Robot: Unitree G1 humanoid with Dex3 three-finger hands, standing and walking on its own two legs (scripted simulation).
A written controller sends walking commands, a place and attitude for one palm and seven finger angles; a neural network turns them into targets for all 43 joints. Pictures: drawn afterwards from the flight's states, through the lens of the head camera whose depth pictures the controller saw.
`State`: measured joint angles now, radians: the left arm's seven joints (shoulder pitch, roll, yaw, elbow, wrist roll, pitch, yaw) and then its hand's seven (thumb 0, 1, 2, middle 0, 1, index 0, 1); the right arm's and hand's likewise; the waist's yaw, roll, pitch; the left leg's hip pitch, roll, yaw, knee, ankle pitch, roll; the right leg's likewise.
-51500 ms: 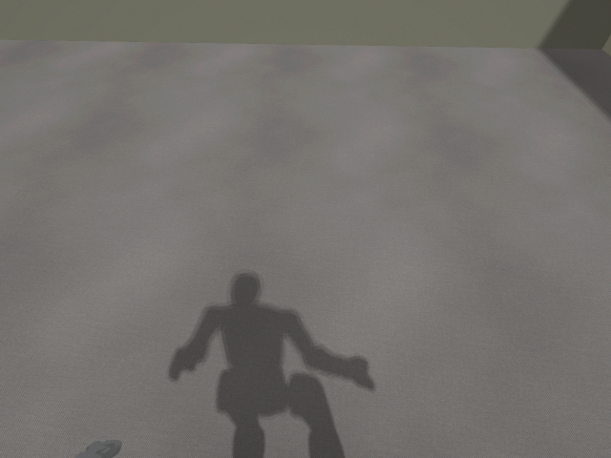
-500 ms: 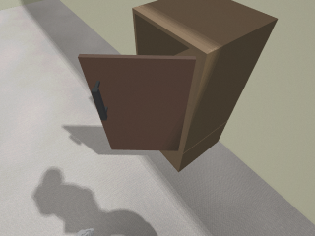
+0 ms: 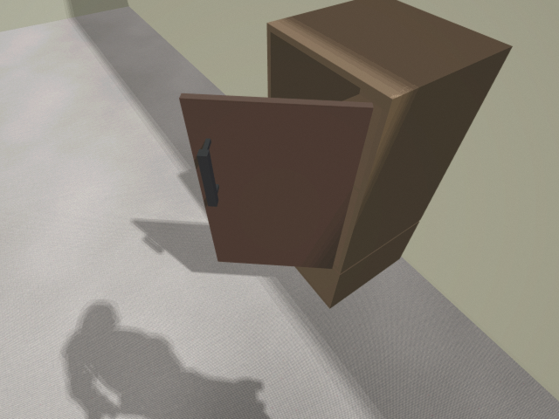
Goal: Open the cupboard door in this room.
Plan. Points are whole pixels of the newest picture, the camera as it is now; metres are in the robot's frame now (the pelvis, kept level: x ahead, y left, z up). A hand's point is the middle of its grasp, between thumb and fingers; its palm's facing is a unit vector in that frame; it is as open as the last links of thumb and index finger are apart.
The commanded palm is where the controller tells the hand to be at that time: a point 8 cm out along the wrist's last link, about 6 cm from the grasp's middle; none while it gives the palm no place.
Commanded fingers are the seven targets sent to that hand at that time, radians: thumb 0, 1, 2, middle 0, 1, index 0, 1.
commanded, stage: come to a stop and stand still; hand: left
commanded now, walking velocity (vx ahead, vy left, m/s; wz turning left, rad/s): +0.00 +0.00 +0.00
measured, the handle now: (210, 173) +0.60 +0.20 -0.05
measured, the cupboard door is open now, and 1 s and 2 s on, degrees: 51 51 51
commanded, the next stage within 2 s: look again from close up in 0.12 s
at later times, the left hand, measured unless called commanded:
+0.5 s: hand out of the picture +0.02 +0.18 -0.17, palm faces +0.00 -0.97 -0.24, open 7.4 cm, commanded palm none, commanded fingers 0.00 0.90 0.90 -0.20 -0.30 -0.20 -0.30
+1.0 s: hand out of the picture +0.02 +0.16 -0.18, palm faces +0.01 -0.98 -0.19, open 7.4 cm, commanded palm none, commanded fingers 0.00 0.90 0.90 -0.20 -0.30 -0.20 -0.30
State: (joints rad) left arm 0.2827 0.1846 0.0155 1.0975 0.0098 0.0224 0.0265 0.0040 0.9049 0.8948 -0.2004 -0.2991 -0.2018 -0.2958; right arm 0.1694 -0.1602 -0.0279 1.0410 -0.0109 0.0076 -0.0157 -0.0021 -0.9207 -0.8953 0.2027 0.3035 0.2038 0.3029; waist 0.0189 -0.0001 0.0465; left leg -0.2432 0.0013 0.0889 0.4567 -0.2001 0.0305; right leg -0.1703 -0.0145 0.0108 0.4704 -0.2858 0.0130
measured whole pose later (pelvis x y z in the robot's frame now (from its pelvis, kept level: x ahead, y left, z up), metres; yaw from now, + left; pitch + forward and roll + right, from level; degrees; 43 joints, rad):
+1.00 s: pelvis +0.02 -0.01 -0.01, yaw -1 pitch -1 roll +0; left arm 0.30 0.16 0.00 1.08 0.02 -0.01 0.02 0.00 0.90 0.89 -0.20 -0.30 -0.20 -0.30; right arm 0.25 -0.18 -0.01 1.08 -0.03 -0.01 0.00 0.00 -0.91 -0.90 0.20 0.30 0.20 0.30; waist 0.01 -0.01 0.02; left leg -0.24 0.03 0.09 0.54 -0.27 0.01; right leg -0.17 0.01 0.02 0.54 -0.35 -0.01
